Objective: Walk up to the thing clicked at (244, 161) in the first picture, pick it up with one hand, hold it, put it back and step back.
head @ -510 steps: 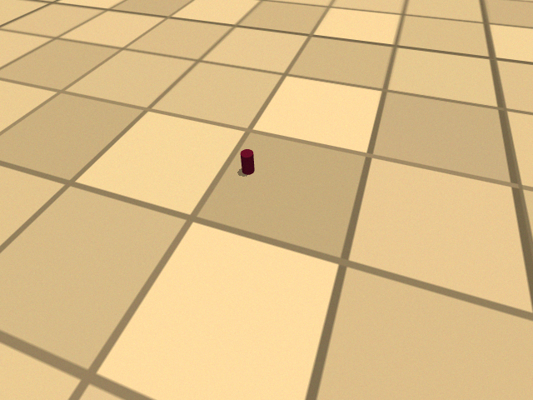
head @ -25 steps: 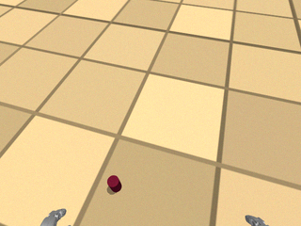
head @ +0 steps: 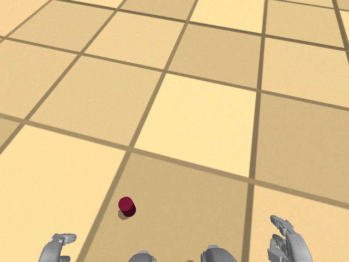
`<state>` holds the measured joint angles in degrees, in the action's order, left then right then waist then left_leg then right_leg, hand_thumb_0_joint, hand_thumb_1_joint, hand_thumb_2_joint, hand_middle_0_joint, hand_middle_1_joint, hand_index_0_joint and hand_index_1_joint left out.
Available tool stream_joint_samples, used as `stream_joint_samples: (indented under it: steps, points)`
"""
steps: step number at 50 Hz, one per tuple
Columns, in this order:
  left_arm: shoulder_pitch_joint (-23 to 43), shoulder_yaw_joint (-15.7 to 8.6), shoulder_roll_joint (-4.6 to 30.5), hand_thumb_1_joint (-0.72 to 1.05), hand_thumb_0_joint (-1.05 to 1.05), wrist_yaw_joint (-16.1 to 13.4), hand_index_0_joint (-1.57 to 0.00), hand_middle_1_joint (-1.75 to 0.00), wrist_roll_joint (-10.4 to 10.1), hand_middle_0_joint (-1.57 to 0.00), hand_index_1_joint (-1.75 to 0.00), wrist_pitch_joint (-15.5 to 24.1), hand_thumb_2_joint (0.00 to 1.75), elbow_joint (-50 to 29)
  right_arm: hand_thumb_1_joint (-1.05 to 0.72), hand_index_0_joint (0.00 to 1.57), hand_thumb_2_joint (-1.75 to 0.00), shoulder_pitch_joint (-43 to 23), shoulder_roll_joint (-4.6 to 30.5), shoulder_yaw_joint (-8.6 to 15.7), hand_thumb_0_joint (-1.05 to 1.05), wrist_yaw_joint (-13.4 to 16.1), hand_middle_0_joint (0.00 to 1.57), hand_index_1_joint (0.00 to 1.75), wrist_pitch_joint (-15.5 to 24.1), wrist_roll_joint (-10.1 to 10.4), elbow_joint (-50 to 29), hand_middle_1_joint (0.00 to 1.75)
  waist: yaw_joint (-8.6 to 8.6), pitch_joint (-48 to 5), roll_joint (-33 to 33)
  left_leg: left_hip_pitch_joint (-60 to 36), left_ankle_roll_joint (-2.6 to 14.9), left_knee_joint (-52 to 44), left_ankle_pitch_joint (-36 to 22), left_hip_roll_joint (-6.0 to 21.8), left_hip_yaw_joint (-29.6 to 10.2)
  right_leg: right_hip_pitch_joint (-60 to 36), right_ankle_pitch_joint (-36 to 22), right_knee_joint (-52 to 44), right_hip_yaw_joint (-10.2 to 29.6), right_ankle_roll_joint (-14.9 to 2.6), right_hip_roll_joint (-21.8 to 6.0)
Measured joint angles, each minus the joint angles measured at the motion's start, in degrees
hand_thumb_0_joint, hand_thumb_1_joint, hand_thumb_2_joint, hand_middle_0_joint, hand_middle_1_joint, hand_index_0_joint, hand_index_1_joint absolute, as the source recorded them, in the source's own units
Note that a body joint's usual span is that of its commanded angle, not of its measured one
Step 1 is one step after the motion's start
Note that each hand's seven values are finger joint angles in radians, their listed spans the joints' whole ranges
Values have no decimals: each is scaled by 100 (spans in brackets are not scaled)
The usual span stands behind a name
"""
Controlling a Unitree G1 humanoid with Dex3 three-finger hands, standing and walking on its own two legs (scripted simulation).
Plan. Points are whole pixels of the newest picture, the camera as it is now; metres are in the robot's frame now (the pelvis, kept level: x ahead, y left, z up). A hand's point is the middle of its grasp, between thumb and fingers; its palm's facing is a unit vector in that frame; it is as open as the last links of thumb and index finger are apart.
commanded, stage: go down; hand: left
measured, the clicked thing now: (127, 207) +0.41 +0.23 -0.66
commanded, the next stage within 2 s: rise first in 0.02 s
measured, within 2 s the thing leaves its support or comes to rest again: neither
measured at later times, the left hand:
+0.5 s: hand out of the picture +0.13 +0.26 -0.15, palm faces -0.09 -0.89 -0.44, open 14.5 cm
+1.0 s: hand (68, 231) +0.24 +0.32 -0.23, palm faces +0.00 -0.88 -0.48, open 16.7 cm
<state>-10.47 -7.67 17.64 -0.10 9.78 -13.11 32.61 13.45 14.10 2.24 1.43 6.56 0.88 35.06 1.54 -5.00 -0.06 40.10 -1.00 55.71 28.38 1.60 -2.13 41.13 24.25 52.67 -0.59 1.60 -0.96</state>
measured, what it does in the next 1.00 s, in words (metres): lowers itself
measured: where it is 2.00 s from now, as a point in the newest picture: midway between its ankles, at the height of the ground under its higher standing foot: outside the picture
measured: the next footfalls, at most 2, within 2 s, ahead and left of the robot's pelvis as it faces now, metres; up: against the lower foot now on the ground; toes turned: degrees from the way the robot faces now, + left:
none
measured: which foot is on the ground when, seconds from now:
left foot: down 0.00-1.00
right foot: down 0.00-1.00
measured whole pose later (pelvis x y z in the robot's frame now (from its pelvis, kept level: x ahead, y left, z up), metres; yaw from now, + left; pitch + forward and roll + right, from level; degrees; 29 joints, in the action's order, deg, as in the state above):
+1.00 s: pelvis -0.05 +0.00 -0.15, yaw -1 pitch +29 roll -3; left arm 6.6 -22.4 31.5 9.6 6.8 5.1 37.8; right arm 8.7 16.3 1.2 1.7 11.0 -0.2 35.7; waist 3.2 -9.7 0.1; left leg 84.4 -1.5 94.2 38.6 0.8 -4.1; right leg 85.5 33.8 90.5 -0.8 1.4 -1.0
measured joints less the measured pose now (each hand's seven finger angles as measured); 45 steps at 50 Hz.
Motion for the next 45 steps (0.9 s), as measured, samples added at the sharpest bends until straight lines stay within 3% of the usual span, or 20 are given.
stream_joint_samples:
  steps: [12, 27, 33, 38, 45]
  points:
    - [-698, 122, 70, -44, -1, 6, -10, -84, -109, -11, -85, -721, 84, -1388, -85, 20, -89, -66, -124, -166, 1, 213, 21, 30, 196, -37, -424, 30, 50, -240, -83, 713, 13, 751, 315, 7, -107, 640, 275, 641, -83, 20, 12]
    - [-898, 82, 179, -42, -1, -21, -10, -77, -40, -10, -79, -698, 77, -1758, -85, 20, -88, 9, -140, -192, 1, 379, 21, 30, 384, -60, -505, 30, 80, -319, -99, 1294, -1, 1303, 474, 8, -174, 1200, 424, 1164, -126, 8, 21]
    - [-327, -100, 352, -40, -1, -32, -7, -68, 43, -8, -70, -276, 68, -1109, -82, 20, -88, -48, -57, -197, 1, 375, 21, 30, 563, -82, -422, 30, 95, -311, -60, 1768, -11, 1655, 521, -6, -194, 1681, 478, 1531, -130, -5, 15]
    - [505, -595, 705, -39, -1, 104, -6, -48, -42, -6, -50, 426, 50, -286, -82, 20, -88, -184, 62, -178, 1, 258, 21, 30, 725, -114, -228, 30, 108, -370, 56, 2609, -33, 2301, 658, -38, -183, 2568, 630, 2237, -89, -23, -4]
    - [1336, -1196, 1206, -47, -1, 627, -7, -36, -231, -6, -36, 1378, 35, 246, -86, 20, -89, -408, 192, -104, 1, 107, 21, 30, 650, -120, 22, 30, 158, -445, 75, 3833, -54, 3351, 921, -69, -188, 3829, 876, 3306, -44, -23, -11]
